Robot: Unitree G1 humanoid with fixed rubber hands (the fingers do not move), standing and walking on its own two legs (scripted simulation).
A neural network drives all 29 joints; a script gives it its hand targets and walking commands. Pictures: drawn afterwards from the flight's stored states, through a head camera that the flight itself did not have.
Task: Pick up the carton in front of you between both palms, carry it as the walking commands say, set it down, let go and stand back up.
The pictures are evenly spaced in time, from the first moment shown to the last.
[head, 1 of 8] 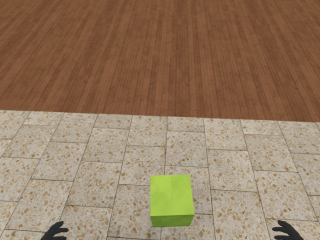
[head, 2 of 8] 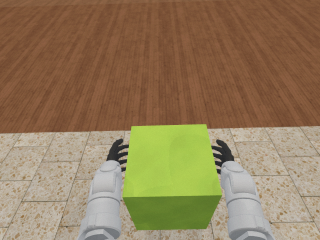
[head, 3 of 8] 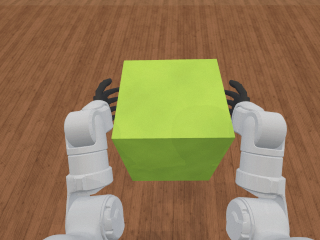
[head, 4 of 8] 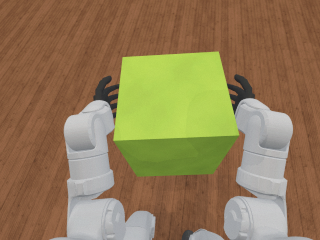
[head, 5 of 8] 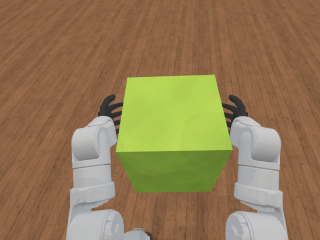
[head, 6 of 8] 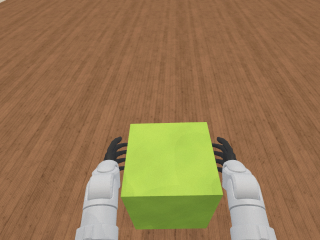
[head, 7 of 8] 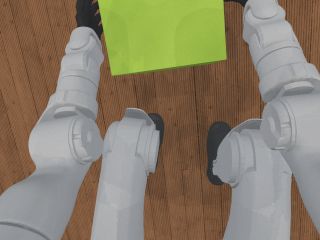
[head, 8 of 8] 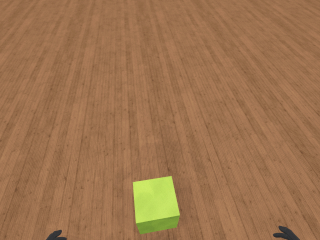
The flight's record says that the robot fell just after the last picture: no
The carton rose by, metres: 0.97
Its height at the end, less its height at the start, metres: +0.24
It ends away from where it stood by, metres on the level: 5.17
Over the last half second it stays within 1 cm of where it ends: yes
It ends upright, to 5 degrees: yes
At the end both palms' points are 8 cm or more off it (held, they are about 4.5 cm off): yes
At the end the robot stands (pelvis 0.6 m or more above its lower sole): yes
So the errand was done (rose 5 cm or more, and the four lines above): yes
